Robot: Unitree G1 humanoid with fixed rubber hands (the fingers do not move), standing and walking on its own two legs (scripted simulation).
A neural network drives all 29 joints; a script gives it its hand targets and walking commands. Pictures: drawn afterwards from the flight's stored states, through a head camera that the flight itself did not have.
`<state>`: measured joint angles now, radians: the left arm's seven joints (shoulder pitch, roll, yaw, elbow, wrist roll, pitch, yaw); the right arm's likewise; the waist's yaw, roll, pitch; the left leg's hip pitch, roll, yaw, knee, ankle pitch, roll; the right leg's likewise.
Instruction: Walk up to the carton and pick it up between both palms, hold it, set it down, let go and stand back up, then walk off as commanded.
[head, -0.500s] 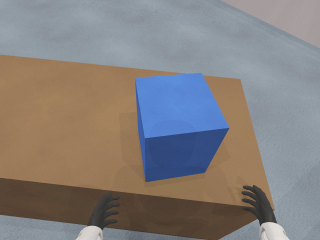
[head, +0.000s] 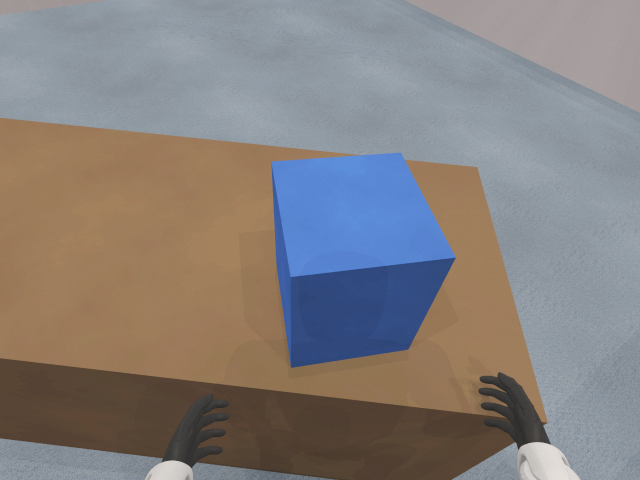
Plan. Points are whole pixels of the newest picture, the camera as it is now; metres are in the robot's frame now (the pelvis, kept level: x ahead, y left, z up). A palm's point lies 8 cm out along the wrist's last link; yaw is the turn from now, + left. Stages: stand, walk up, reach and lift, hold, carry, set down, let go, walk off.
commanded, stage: stand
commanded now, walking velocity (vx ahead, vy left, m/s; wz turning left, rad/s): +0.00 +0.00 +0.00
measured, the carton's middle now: (344, 262) +0.42 +0.03 -0.01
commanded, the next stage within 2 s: walk off in 0.52 s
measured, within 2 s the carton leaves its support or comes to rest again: neither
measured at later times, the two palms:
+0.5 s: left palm out of the picture +0.07 +0.25 -0.12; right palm (528, 434) +0.21 -0.23 -0.05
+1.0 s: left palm out of the picture +0.04 +0.28 -0.15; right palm out of the picture +0.16 -0.23 -0.06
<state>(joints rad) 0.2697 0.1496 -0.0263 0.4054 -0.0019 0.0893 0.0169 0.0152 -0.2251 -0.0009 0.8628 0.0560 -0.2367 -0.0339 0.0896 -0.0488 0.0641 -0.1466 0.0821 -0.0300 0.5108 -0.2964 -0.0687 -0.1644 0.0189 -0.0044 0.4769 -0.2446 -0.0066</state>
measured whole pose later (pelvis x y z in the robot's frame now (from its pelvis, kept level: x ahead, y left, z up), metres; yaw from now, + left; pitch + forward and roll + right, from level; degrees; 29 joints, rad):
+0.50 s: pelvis +0.00 +0.00 +0.00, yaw +0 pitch -4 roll -1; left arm 0.29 0.27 -0.03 0.74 0.00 -0.01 0.00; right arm 0.02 -0.23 0.00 0.84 0.04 -0.12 -0.01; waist 0.09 -0.05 0.01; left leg -0.15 0.08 -0.03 0.51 -0.30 -0.07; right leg -0.16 0.02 0.00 0.48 -0.25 -0.01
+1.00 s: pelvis -0.04 +0.02 -0.01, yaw +1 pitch -7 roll -3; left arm 0.20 0.32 -0.03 0.75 0.00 0.06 0.01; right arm 0.04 -0.29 -0.02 0.77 0.04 0.01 -0.01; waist 0.09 -0.07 0.18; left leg -0.22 0.06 -0.04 0.66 -0.31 -0.02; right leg -0.29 0.04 -0.01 0.95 -0.48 -0.01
